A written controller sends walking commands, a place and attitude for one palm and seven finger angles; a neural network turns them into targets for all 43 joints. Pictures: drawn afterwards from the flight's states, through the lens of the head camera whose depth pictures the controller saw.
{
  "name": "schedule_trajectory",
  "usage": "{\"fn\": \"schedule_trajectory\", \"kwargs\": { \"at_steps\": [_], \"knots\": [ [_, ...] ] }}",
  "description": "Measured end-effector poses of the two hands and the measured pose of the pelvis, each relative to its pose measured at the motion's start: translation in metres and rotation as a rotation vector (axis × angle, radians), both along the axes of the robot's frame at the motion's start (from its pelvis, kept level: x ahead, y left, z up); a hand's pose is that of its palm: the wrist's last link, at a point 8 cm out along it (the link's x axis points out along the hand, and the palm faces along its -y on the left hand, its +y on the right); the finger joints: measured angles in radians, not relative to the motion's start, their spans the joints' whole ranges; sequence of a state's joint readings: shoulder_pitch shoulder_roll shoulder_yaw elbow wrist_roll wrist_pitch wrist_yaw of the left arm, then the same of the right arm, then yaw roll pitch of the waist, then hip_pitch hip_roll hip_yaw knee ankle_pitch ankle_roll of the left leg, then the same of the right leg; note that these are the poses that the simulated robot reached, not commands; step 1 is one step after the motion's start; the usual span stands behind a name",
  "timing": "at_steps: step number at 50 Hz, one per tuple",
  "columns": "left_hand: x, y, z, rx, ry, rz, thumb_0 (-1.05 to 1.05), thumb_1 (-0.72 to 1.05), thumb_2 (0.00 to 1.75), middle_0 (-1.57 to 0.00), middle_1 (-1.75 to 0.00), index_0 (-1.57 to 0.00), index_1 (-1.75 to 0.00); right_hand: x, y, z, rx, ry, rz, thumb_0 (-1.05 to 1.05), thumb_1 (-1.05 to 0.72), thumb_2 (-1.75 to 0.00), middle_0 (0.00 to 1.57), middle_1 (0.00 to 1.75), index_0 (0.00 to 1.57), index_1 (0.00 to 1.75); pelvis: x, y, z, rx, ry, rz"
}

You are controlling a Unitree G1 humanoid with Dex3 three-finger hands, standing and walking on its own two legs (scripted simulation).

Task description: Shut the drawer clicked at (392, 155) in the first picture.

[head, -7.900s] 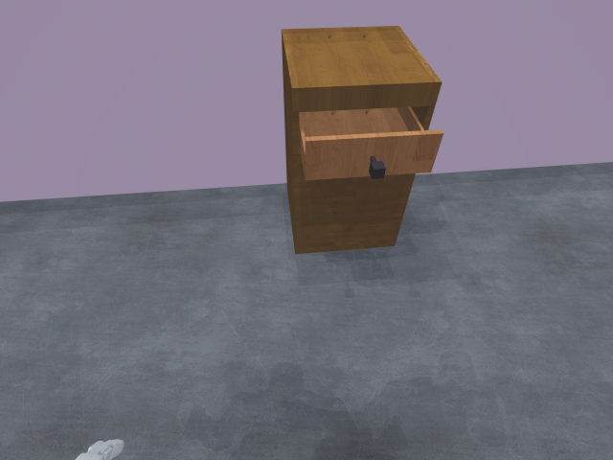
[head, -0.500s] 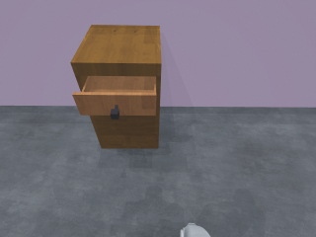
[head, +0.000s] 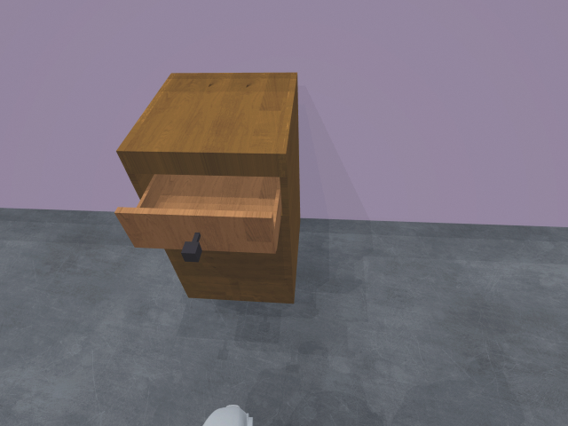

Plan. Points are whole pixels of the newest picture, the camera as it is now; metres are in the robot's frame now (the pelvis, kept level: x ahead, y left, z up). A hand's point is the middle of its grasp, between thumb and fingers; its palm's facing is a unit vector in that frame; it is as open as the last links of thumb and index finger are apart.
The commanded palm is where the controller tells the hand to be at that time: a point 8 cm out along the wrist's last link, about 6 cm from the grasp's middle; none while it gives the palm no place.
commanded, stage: take the last steps up to it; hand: left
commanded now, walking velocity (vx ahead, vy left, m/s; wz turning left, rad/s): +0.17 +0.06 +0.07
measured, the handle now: (193, 245) +0.55 +0.27 -0.18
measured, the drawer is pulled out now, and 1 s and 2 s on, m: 0.14 0.14 0.14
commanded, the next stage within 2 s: come to a stop and stand still in 0.06 s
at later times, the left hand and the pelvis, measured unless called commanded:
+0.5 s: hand out of the picture +0.04 +0.18 -0.19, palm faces +0.07 -0.98 -0.19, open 7.4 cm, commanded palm none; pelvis +0.06 +0.03 -0.01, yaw -2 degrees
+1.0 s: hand out of the picture +0.05 +0.18 -0.16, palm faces +0.10 -0.97 -0.24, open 7.3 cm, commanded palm none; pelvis +0.03 +0.00 +0.00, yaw +1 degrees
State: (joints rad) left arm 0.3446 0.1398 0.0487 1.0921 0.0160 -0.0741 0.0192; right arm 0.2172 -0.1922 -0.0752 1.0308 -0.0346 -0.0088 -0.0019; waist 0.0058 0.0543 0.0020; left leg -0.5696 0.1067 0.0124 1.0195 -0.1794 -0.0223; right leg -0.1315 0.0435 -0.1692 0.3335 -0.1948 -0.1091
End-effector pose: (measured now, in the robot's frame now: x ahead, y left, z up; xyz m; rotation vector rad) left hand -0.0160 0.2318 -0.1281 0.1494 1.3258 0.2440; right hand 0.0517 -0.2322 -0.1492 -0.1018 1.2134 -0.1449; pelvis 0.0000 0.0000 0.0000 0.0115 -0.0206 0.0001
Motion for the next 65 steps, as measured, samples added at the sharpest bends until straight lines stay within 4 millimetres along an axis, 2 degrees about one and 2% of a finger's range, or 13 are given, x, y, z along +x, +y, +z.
{"fn": "schedule_trajectory", "kwargs": {
  "at_steps": [5,10,14,17,22,25,29,36,43,47,56,59,65],
  "knots": [
    [-0.029,-0.02,-0.002,-0.053,0.115,0.068,0.0,0.93,0.9,-0.2,-0.3,-0.2,-0.3,0.062,0.01,0.005,0.012,-0.05,0.066,0.0,-0.91,-0.9,0.19,0.3,0.19,0.3,0.026,0.003,0.001,0.0,0.007,0.005],
    [-0.045,-0.035,-0.003,-0.108,0.215,0.133,0.0,0.92,0.9,-0.2,-0.3,-0.2,-0.3,0.111,0.035,0.006,0.029,-0.063,0.132,0.0,-0.91,-0.9,0.19,0.3,0.19,0.3,0.05,0.012,0.0,0.0,0.012,0.014],
    [-0.045,-0.037,-0.011,-0.145,0.289,0.155,0.0,0.91,0.9,-0.2,-0.3,-0.2,-0.3,0.14,0.06,0.003,0.027,-0.079,0.159,0.0,-0.91,-0.9,0.19,0.3,0.19,0.3,0.07,0.024,-0.007,-0.011,0.013,0.007],
    [-0.031,-0.033,-0.022,-0.157,0.312,0.136,0.0,0.91,0.9,-0.2,-0.3,-0.2,-0.3,0.146,0.074,0.001,0.022,-0.082,0.148,0.0,-0.91,-0.9,0.2,0.3,0.19,0.3,0.079,0.03,-0.012,0.002,0.006,0.0],
    [0.015,-0.014,-0.031,-0.125,0.241,0.064,0.0,0.91,0.9,-0.2,-0.3,-0.2,-0.3,0.124,0.075,-0.004,0.021,-0.04,0.073,0.0,-0.91,-0.9,0.2,0.3,0.2,0.3,0.076,0.031,-0.013,0.029,-0.005,-0.024],
    [0.048,0.002,-0.029,-0.07,0.16,0.014,0.0,0.91,0.9,-0.2,-0.3,-0.2,-0.3,0.11,0.057,-0.006,0.004,-0.042,0.022,-0.03,-0.93,-0.9,0.2,0.3,0.2,0.3,0.065,0.026,-0.013,0.033,-0.009,-0.028],
    [0.083,0.017,-0.022,0.02,0.024,-0.026,0.0,0.91,0.9,-0.2,-0.3,-0.2,-0.3,0.08,0.024,-0.015,-0.012,-0.002,0.006,-0.03,-0.93,-0.9,0.2,0.3,0.2,0.3,0.05,0.01,-0.018,0.036,-0.015,-0.021],
    [0.103,0.006,-0.001,0.06,-0.102,-0.064,0.0,0.92,0.9,-0.19,-0.3,-0.2,-0.3,0.017,-0.019,-0.012,-0.016,0.106,-0.026,-0.01,-0.92,-0.9,0.2,0.3,0.19,0.3,0.041,-0.014,-0.009,0.023,-0.025,-0.008],
    [0.095,-0.014,0.002,0.004,-0.094,-0.058,0.0,0.91,0.9,-0.2,-0.3,-0.2,-0.3,-0.04,-0.027,-0.005,-0.026,0.234,-0.035,0.0,-0.91,-0.9,0.2,0.3,0.19,0.3,0.035,-0.016,-0.001,0.019,0.001,0.001],
    [0.076,-0.01,0.0,-0.001,-0.057,-0.018,0.0,0.93,0.9,-0.2,-0.3,-0.2,-0.3,-0.055,-0.018,-0.002,-0.024,0.294,-0.014,0.01,-0.91,-0.9,0.19,0.3,0.19,0.3,0.031,-0.011,0.001,0.019,0.012,0.012],
    [0.023,0.012,-0.022,-0.049,0.089,0.044,0.0,0.92,0.9,-0.2,-0.3,-0.2,-0.3,-0.041,0.029,-0.004,-0.023,0.24,0.018,0.01,-0.91,-0.9,0.2,0.3,0.19,0.3,0.028,0.017,-0.006,-0.013,0.006,0.016],
    [0.014,0.013,-0.025,-0.074,0.111,0.043,0.0,0.92,0.9,-0.2,-0.3,-0.2,-0.3,-0.031,0.047,-0.001,-0.012,0.204,0.024,0.01,-0.91,-0.9,0.2,0.3,0.19,0.3,0.029,0.024,-0.004,-0.013,0.0,0.008],
    [0.007,0.012,-0.027,-0.109,0.126,0.032,0.0,0.91,0.9,-0.2,-0.3,-0.2,-0.3,-0.03,0.06,0.001,-0.025,0.195,0.022,0.03,-0.94,-0.9,0.2,0.3,0.2,0.3,0.03,0.037,-0.003,-0.013,-0.012,0.003]
  ]
}}
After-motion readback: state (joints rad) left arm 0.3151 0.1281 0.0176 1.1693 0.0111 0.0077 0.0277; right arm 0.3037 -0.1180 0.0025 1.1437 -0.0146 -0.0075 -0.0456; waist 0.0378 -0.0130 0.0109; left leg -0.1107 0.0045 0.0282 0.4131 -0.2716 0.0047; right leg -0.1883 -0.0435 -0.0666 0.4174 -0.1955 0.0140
